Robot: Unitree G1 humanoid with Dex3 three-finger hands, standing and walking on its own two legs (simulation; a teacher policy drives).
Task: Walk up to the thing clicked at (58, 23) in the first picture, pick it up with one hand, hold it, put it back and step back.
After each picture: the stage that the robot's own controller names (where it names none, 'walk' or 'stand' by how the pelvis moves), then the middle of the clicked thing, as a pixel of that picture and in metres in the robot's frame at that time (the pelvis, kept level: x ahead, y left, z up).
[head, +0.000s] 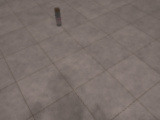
stand; (58, 17) +1.80 +0.39 -0.66
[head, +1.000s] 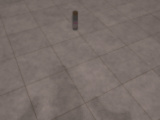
walk; (75, 20) +1.69 +0.16 -0.63
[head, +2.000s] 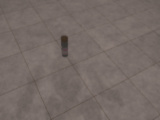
walk; (64, 46) +1.16 +0.20 -0.64
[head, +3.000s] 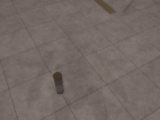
walk; (58, 83) +0.74 +0.22 -0.64
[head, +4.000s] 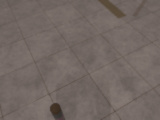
walk; (58, 114) +0.44 +0.24 -0.62
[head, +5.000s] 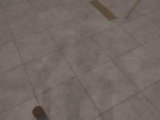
stand; (41, 117) +0.42 +0.34 -0.62
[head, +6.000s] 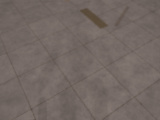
stand; out of the picture +0.38 +0.36 -0.65
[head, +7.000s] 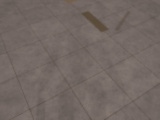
stand; out of the picture +0.39 +0.35 -0.66
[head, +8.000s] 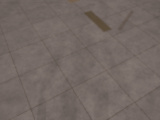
stand; out of the picture +0.38 +0.36 -0.66
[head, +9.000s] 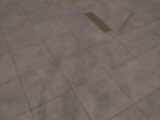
stand; out of the picture +0.38 +0.36 -0.66
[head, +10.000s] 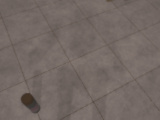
go down; (31, 104) +0.42 +0.35 -0.58
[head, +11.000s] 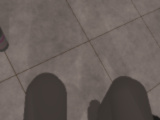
go down; out of the picture +0.47 +0.38 -0.24
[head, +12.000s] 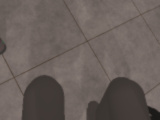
close in; out of the picture +0.46 +0.38 -0.24
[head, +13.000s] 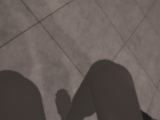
close in; out of the picture +0.43 +0.42 -0.16
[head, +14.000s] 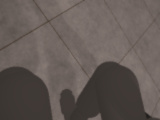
lift; out of the picture +0.40 +0.37 -0.16
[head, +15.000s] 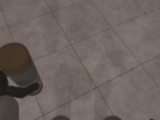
lift; (25, 75) +0.34 +0.20 +0.03
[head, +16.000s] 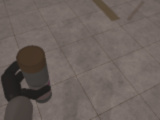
hold; (38, 79) +0.33 +0.17 +0.05
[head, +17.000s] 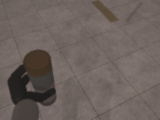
hold; (43, 82) +0.33 +0.16 +0.04
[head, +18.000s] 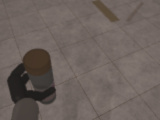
hold; (43, 81) +0.34 +0.16 +0.04
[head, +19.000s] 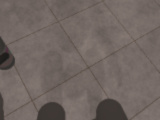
crouch; out of the picture +0.43 +0.28 -0.03
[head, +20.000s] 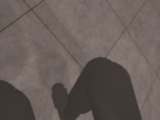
lower; out of the picture +0.44 +0.37 -0.17
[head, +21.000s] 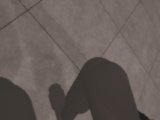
lower; out of the picture +0.44 +0.40 -0.17
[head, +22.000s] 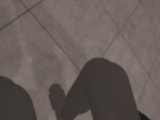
lower; out of the picture +0.43 +0.41 -0.17
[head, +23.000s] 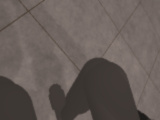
lower; out of the picture +0.44 +0.40 -0.16
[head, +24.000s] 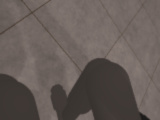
loosen; out of the picture +0.43 +0.40 -0.16
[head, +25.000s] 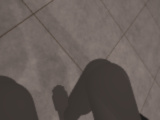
withdraw; out of the picture +0.44 +0.40 -0.17
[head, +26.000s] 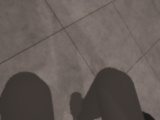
stand; out of the picture +0.45 +0.37 -0.21
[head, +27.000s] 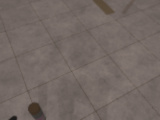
stand; (37, 114) +0.43 +0.30 -0.57
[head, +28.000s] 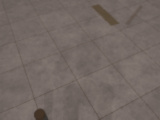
stand; out of the picture +0.44 +0.30 -0.60
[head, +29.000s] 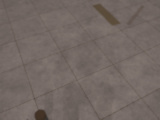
stand; out of the picture +0.42 +0.29 -0.60
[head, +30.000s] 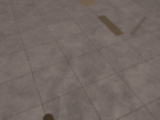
stand; out of the picture +0.45 +0.28 -0.65
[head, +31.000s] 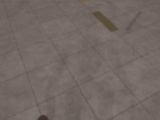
stand; out of the picture +0.42 +0.31 -0.66
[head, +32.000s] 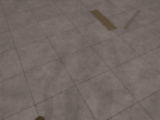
stand; out of the picture +0.40 +0.33 -0.66
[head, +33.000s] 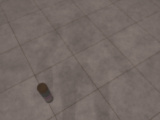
walk; (45, 93) +0.52 +0.32 -0.63
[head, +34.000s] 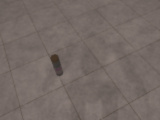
walk; (57, 65) +0.84 +0.31 -0.63
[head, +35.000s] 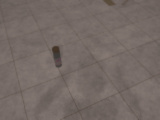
stand; (57, 57) +1.07 +0.29 -0.64
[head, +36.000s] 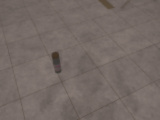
stand; (56, 63) +1.02 +0.28 -0.66
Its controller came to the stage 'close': yes
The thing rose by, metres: 0.69
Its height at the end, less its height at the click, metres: +0.00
